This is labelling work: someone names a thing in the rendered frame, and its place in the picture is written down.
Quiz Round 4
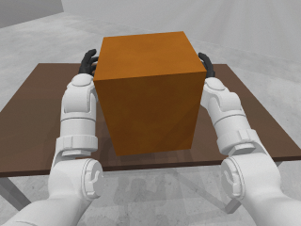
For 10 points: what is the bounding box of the right robot hand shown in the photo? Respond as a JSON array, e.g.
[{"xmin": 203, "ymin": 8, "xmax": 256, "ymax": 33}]
[{"xmin": 198, "ymin": 52, "xmax": 215, "ymax": 79}]

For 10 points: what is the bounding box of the right robot upper arm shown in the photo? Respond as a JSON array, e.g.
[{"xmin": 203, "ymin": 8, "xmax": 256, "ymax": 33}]
[{"xmin": 221, "ymin": 153, "xmax": 301, "ymax": 226}]

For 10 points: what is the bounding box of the robot right forearm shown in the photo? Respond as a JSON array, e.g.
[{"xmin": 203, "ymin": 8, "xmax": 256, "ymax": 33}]
[{"xmin": 200, "ymin": 77, "xmax": 282, "ymax": 188}]

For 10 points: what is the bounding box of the left robot hand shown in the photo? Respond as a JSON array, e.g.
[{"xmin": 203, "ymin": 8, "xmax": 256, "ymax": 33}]
[{"xmin": 78, "ymin": 49, "xmax": 99, "ymax": 77}]

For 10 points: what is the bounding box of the table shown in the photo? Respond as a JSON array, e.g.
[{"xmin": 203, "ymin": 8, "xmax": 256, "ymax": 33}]
[{"xmin": 0, "ymin": 63, "xmax": 301, "ymax": 214}]

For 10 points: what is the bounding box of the robot left forearm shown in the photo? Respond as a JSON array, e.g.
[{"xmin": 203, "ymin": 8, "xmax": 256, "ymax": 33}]
[{"xmin": 48, "ymin": 73, "xmax": 98, "ymax": 195}]

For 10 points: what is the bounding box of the carton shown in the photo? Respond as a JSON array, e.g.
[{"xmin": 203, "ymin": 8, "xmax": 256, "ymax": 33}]
[{"xmin": 93, "ymin": 31, "xmax": 207, "ymax": 156}]

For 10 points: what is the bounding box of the left robot upper arm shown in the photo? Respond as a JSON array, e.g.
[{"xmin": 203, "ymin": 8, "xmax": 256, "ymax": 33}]
[{"xmin": 0, "ymin": 158, "xmax": 105, "ymax": 226}]

